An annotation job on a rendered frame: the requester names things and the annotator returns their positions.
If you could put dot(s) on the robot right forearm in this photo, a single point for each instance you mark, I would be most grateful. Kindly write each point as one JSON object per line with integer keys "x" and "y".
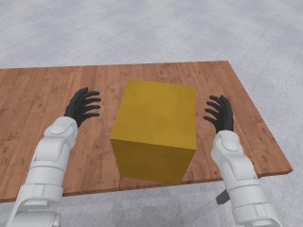
{"x": 250, "y": 206}

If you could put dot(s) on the robot left forearm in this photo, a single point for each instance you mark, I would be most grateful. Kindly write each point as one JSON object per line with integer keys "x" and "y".
{"x": 43, "y": 186}

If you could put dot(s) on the table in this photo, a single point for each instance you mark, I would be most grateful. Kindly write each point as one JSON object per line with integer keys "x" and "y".
{"x": 32, "y": 98}

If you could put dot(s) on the robot left hand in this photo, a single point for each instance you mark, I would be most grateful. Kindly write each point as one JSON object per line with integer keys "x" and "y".
{"x": 77, "y": 106}

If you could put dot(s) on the left robot upper arm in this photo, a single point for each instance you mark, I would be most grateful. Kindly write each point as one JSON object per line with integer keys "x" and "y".
{"x": 37, "y": 219}

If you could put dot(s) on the robot right hand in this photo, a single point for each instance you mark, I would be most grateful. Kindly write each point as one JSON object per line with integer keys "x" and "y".
{"x": 224, "y": 116}

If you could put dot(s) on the carton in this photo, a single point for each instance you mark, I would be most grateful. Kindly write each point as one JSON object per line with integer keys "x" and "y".
{"x": 154, "y": 135}

